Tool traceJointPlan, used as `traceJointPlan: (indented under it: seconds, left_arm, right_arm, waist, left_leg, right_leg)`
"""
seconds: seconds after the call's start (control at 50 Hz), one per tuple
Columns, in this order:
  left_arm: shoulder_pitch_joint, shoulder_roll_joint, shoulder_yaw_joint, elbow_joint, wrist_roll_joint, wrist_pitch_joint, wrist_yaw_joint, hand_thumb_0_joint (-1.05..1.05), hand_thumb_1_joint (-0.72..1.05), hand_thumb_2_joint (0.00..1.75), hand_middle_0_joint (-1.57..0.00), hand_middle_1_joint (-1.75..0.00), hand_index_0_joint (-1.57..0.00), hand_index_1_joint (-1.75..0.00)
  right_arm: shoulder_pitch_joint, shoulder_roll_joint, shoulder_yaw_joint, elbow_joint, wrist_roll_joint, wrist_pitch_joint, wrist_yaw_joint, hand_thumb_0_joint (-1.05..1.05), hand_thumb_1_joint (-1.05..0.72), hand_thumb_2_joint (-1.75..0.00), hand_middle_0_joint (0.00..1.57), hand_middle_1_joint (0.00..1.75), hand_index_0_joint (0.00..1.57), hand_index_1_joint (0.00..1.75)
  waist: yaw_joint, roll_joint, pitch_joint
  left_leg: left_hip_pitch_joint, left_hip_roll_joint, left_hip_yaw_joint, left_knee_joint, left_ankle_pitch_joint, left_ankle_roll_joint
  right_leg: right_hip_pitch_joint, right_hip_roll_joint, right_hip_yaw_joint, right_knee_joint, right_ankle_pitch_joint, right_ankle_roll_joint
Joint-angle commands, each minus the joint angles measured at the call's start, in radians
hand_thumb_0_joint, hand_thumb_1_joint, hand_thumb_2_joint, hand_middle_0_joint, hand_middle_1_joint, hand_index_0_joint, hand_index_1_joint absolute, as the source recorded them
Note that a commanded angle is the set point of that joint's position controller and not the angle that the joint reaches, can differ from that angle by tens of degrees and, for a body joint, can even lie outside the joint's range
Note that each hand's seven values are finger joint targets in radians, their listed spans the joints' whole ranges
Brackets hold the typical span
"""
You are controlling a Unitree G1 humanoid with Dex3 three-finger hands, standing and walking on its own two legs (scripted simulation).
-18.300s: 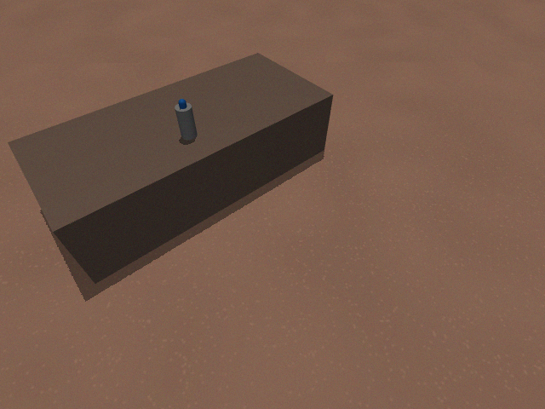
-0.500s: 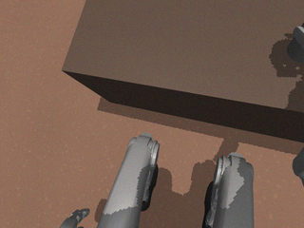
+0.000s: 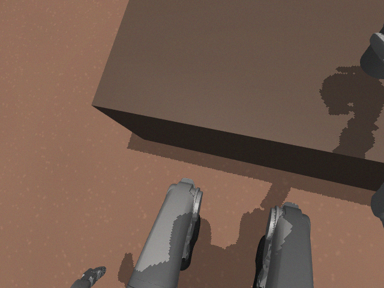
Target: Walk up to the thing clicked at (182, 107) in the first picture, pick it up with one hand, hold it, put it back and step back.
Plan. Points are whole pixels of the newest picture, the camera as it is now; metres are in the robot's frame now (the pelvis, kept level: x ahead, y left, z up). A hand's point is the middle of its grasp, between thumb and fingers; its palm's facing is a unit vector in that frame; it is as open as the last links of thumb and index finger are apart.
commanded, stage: settle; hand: right
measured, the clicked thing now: out of the picture +0.59 -0.23 +0.03
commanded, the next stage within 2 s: lift in 0.40 s
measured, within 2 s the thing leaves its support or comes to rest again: neither
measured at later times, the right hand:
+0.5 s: hand out of the picture +0.57 -0.22 +0.03, palm faces +0.22 +0.97 -0.03, open 9.7 cm
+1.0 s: hand out of the picture +0.53 -0.21 +0.08, palm faces +0.22 +0.97 -0.04, open 9.7 cm
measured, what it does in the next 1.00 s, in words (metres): rises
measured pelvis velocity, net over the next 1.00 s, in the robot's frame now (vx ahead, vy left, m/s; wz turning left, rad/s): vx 0.01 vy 0.00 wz -0.01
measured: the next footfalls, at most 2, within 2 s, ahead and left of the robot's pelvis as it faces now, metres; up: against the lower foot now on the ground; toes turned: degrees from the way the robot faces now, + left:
none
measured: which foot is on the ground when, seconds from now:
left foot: down 0.00-1.00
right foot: down 0.00-1.00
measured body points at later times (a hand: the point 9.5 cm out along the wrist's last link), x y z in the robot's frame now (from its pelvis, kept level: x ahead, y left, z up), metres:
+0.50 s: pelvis +0.00 +0.00 +0.02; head +0.22 -0.03 +0.41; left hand +0.02 +0.28 -0.09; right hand +0.55 -0.27 +0.04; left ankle +0.08 +0.15 -0.46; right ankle +0.05 -0.13 -0.46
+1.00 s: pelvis +0.01 +0.00 +0.07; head +0.20 -0.03 +0.48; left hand +0.06 +0.27 -0.04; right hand +0.51 -0.27 +0.08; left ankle +0.08 +0.15 -0.46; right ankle +0.05 -0.13 -0.46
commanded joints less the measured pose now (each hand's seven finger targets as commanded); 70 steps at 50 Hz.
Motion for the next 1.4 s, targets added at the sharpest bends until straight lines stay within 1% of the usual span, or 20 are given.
traceJointPlan:
  seconds: [0.0,0.2,0.26,0.32,0.48,0.6,0.68,0.74,0.8,0.84,0.92,0.96,1.08,1.14,1.24,1.28,1.32,1.34,1.36,1.38]
  left_arm:
    - [0.237,0.208,0.086,-0.006,-0.001,-0.001,0.013,0.00,0.91,0.90,-0.19,-0.29,-0.19,-0.29]
    - [0.211,0.200,0.091,-0.012,0.003,-0.004,0.023,0.00,0.92,0.89,-0.19,-0.29,-0.19,-0.29]
    - [0.212,0.185,0.085,-0.012,0.004,-0.007,0.026,0.00,0.92,0.90,-0.19,-0.29,-0.19,-0.29]
    - [0.213,0.203,0.099,0.009,0.006,-0.012,0.031,0.00,0.92,0.90,-0.19,-0.30,-0.19,-0.29]
    - [0.207,0.193,0.091,-0.002,0.002,-0.018,0.032,0.00,0.91,0.90,-0.19,-0.30,-0.19,-0.30]
    - [0.212,0.196,0.101,-0.006,-0.001,-0.019,0.030,0.00,0.92,0.89,-0.19,-0.30,-0.20,-0.29]
    - [0.207,0.198,0.109,-0.011,-0.005,-0.020,0.030,0.00,0.92,0.90,-0.19,-0.30,-0.20,-0.29]
    - [0.204,0.183,0.108,-0.018,-0.006,-0.023,0.032,0.00,0.92,0.89,-0.19,-0.30,-0.20,-0.29]
    - [0.206,0.201,0.134,-0.005,-0.006,-0.027,0.036,0.00,0.93,0.90,-0.19,-0.30,-0.20,-0.29]
    - [0.192,0.179,0.124,-0.012,-0.011,-0.031,0.038,0.00,0.92,0.89,-0.19,-0.30,-0.20,-0.29]
    - [0.173,0.186,0.150,-0.006,-0.014,-0.048,0.048,0.00,0.91,0.90,-0.19,-0.30,-0.20,-0.29]
    - [0.157,0.161,0.134,-0.021,-0.018,-0.055,0.050,0.00,0.91,0.90,-0.19,-0.30,-0.20,-0.29]
    - [0.149,0.150,0.145,0.003,-0.019,-0.075,0.062,0.00,0.91,0.90,-0.19,-0.30,-0.20,-0.29]
    - [0.133,0.133,0.142,-0.006,-0.020,-0.087,0.063,0.00,0.90,0.91,-0.19,-0.30,-0.19,-0.30]
    - [0.108,0.140,0.152,0.001,-0.028,-0.103,0.067,0.00,0.89,0.91,-0.20,-0.30,-0.19,-0.30]
    - [0.097,0.118,0.135,-0.006,-0.025,-0.108,0.065,0.00,0.88,0.91,-0.19,-0.30,-0.19,-0.30]
    - [0.088,0.112,0.135,-0.009,-0.027,-0.112,0.068,0.00,0.88,0.91,-0.19,-0.29,-0.19,-0.30]
    - [0.089,0.115,0.142,-0.002,-0.027,-0.114,0.068,0.00,0.88,0.91,-0.19,-0.30,-0.19,-0.30]
    - [0.077,0.108,0.138,-0.006,-0.028,-0.121,0.067,0.00,0.88,0.91,-0.19,-0.30,-0.19,-0.30]
    - [0.066,0.102,0.131,-0.010,-0.030,-0.125,0.067,0.00,0.89,0.91,-0.19,-0.30,-0.19,-0.30]
  right_arm:
    - [-0.553,-0.342,-0.053,-0.357,0.037,-0.135,0.004,0.00,-0.28,-1.39,1.32,1.50,1.37,1.50]
    - [-0.571,-0.310,-0.038,-0.417,0.048,-0.150,-0.020,0.00,-0.29,-1.38,1.27,1.48,1.32,1.48]
    - [-0.594,-0.319,-0.023,-0.470,0.046,-0.157,-0.020,0.00,-0.27,-1.38,1.29,1.49,1.34,1.49]
    - [-0.533,-0.274,-0.016,-0.380,0.052,-0.148,-0.018,0.00,-0.29,-1.41,1.28,1.50,1.33,1.50]
    - [-0.547,-0.291,-0.025,-0.400,0.058,-0.161,-0.007,0.00,-0.29,-1.43,1.30,1.53,1.35,1.53]
    - [-0.497,-0.254,-0.008,-0.407,0.064,-0.156,-0.002,0.00,-0.25,-1.32,1.31,1.44,1.34,1.44]
    - [-0.441,-0.268,-0.034,-0.446,0.071,-0.150,-0.009,0.00,-0.24,-1.30,1.31,1.42,1.33,1.42]
    - [-0.455,-0.239,-0.006,-0.552,0.078,-0.154,-0.014,0.00,-0.25,-1.31,1.30,1.43,1.34,1.43]
    - [-0.342,-0.202,-0.010,-0.521,0.088,-0.137,-0.027,0.00,-0.25,-1.31,1.31,1.43,1.34,1.43]
    - [-0.387,-0.204,0.002,-0.626,0.091,-0.148,-0.035,0.00,-0.22,-1.28,1.28,1.40,1.31,1.40]
    - [-0.241,-0.114,0.029,-0.569,0.104,-0.135,-0.050,0.00,-0.19,-1.28,1.28,1.41,1.31,1.41]
    - [-0.284,-0.150,0.024,-0.707,0.104,-0.154,-0.062,0.00,-0.19,-1.28,1.28,1.41,1.31,1.41]
    - [-0.140,-0.014,0.083,-0.686,0.121,-0.151,-0.074,0.00,-0.16,-1.28,1.27,1.41,1.30,1.41]
    - [-0.052,0.049,0.124,-0.690,0.126,-0.151,-0.077,0.00,-0.11,-1.31,1.27,1.43,1.31,1.43]
    - [0.091,0.099,0.135,-0.687,0.139,-0.160,-0.082,0.00,-0.11,-1.31,1.27,1.43,1.31,1.43]
    - [0.044,0.117,0.166,-0.773,0.142,-0.175,-0.082,0.00,-0.12,-1.32,1.28,1.44,1.32,1.44]
    - [0.112,0.103,0.155,-0.758,0.141,-0.174,-0.086,0.00,-0.12,-1.30,1.26,1.42,1.30,1.42]
    - [0.148,0.146,0.168,-0.721,0.148,-0.175,-0.082,0.00,-0.11,-1.29,1.25,1.41,1.29,1.41]
    - [0.146,0.178,0.195,-0.763,0.154,-0.181,-0.079,0.00,-0.10,-1.29,1.25,1.41,1.29,1.41]
    - [0.134,0.161,0.182,-0.780,0.157,-0.187,-0.082,0.00,-0.10,-1.30,1.25,1.42,1.30,1.42]
  waist:
    - [-0.025,-0.298,-0.831]
    - [-0.022,-0.292,-0.820]
    - [-0.027,-0.330,-0.872]
    - [-0.013,-0.312,-0.781]
    - [-0.027,-0.287,-0.799]
    - [-0.033,-0.293,-0.819]
    - [-0.056,-0.292,-0.839]
    - [-0.065,-0.305,-0.875]
    - [-0.068,-0.285,-0.861]
    - [-0.082,-0.291,-0.852]
    - [-0.079,-0.209,-0.786]
    - [-0.108,-0.242,-0.823]
    - [-0.107,-0.198,-0.731]
    - [-0.113,-0.162,-0.683]
    - [-0.130,-0.124,-0.578]
    - [-0.133,-0.172,-0.566]
    - [-0.152,-0.150,-0.541]
    - [-0.133,-0.109,-0.500]
    - [-0.134,-0.104,-0.484]
    - [-0.148,-0.119,-0.484]
  left_leg:
    - [0.452,-0.015,0.039,-0.179,0.360,0.087]
    - [0.469,-0.020,0.041,-0.222,0.301,0.083]
    - [0.470,-0.022,0.038,-0.228,0.323,0.086]
    - [0.429,-0.023,0.049,-0.228,0.306,0.088]
    - [0.482,-0.021,0.040,-0.253,0.303,0.087]
    - [0.526,-0.020,0.039,-0.267,0.349,0.088]
    - [0.545,-0.021,0.043,-0.282,0.363,0.088]
    - [0.593,-0.022,0.037,-0.311,0.378,0.087]
    - [0.625,-0.026,0.040,-0.332,0.423,0.087]
    - [0.638,-0.025,0.037,-0.357,0.395,0.087]
    - [0.712,-0.027,0.036,-0.421,0.379,0.080]
    - [0.753,-0.025,0.032,-0.447,0.375,0.083]
    - [0.788,-0.030,0.043,-0.529,0.412,0.084]
    - [0.890,-0.028,0.035,-0.589,0.427,0.080]
    - [0.927,-0.030,0.047,-0.652,0.415,0.080]
    - [0.944,-0.029,0.044,-0.677,0.424,0.082]
    - [0.994,-0.030,0.037,-0.711,0.426,0.080]
    - [1.008,-0.030,0.041,-0.724,0.421,0.076]
    - [1.019,-0.031,0.041,-0.744,0.402,0.075]
    - [1.022,-0.029,0.040,-0.751,0.395,0.077]
  right_leg:
    - [0.567,0.002,-0.042,-0.216,0.421,-0.035]
    - [0.587,0.002,-0.042,-0.256,0.342,-0.039]
    - [0.658,-0.003,-0.041,-0.261,0.388,-0.037]
    - [0.636,-0.005,-0.031,-0.272,0.377,-0.033]
    - [0.610,-0.001,-0.037,-0.291,0.345,-0.039]
    - [0.655,-0.002,-0.040,-0.306,0.398,-0.036]
    - [0.714,-0.003,-0.037,-0.325,0.442,-0.034]
    - [0.755,-0.003,-0.043,-0.354,0.448,-0.035]
    - [0.800,-0.004,-0.041,-0.368,0.506,-0.035]
    - [0.819,-0.003,-0.043,-0.402,0.480,-0.033]
    - [0.802,-0.002,-0.048,-0.451,0.410,-0.041]
    - [0.858,0.002,-0.051,-0.491,0.409,-0.036]
    - [0.987,-0.002,-0.038,-0.578,0.488,-0.028]
    - [0.983,0.004,-0.053,-0.627,0.451,-0.034]
    - [1.051,0.003,-0.040,-0.719,0.460,-0.026]
    - [1.106,0.005,-0.045,-0.752,0.473,-0.022]
    - [1.113,0.005,-0.054,-0.777,0.461,-0.025]
    - [1.090,0.008,-0.050,-0.789,0.446,-0.029]
    - [1.093,0.009,-0.053,-0.808,0.415,-0.031]
    - [1.110,0.009,-0.053,-0.826,0.414,-0.027]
